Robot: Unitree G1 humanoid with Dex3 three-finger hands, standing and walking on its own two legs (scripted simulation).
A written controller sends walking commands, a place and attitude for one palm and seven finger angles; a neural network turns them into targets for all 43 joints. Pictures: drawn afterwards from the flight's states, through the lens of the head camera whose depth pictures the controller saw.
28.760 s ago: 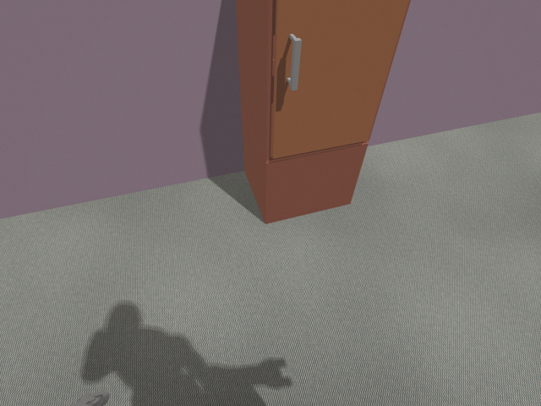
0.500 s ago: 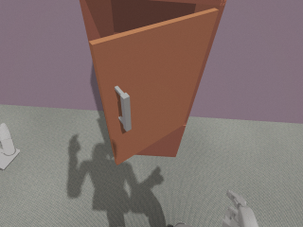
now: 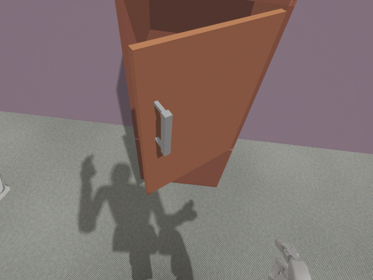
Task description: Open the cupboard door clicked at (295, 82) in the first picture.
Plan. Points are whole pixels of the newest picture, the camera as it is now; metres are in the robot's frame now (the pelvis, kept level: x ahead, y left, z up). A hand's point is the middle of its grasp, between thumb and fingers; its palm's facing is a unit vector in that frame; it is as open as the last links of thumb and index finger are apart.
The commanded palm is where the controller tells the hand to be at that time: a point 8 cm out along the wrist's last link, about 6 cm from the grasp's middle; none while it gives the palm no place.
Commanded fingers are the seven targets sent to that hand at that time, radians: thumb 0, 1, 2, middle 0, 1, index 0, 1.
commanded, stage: step back with the hand held close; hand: left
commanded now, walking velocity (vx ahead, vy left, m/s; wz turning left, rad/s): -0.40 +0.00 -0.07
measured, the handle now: (162, 129) +0.44 +0.10 +0.04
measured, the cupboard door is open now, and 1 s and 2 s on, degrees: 39 39 39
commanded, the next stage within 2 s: stop stepping back and stand still in 0.22 s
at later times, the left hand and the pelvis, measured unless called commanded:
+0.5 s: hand (19, 279) +0.11 +0.22 +0.15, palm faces +0.34 -0.77 -0.54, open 7.4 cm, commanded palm +0.05 +0.25 +0.18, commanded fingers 0.00 0.90 0.90 -0.20 -0.30 -0.20 -0.30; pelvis -0.11 -0.04 +0.00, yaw -3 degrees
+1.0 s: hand out of the picture +0.00 +0.22 +0.15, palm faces +0.46 -0.79 -0.41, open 7.5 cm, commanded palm -0.06 +0.26 +0.18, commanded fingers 0.00 0.90 0.90 -0.20 -0.30 -0.20 -0.30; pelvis -0.20 -0.04 +0.00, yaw +1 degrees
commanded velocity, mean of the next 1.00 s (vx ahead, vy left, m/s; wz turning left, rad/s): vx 0.01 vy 0.04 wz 0.01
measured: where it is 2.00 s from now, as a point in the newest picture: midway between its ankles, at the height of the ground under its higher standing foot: outside the picture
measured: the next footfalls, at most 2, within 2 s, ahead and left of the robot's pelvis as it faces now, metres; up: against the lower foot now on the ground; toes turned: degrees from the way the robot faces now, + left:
right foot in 0.20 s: -0.14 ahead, -0.12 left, +0.00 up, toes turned +1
left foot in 0.46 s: -0.07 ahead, +0.05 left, +0.00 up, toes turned +0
